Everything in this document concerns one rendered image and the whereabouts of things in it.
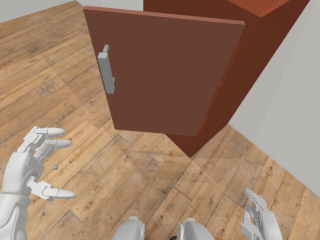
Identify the left robot hand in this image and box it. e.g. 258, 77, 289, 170
2, 126, 76, 202

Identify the right robot thigh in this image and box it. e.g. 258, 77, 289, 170
177, 221, 215, 240

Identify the handle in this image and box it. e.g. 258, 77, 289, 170
97, 44, 115, 94

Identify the robot left forearm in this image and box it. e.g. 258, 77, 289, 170
0, 192, 31, 240

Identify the right robot shin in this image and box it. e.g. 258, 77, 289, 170
176, 218, 195, 240

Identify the right robot hand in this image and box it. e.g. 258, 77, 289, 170
240, 188, 283, 240

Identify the cupboard door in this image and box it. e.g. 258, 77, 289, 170
83, 5, 245, 136

